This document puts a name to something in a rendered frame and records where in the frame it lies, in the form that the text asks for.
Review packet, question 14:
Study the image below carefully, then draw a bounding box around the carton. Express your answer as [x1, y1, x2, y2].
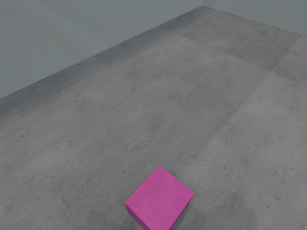
[125, 165, 195, 230]

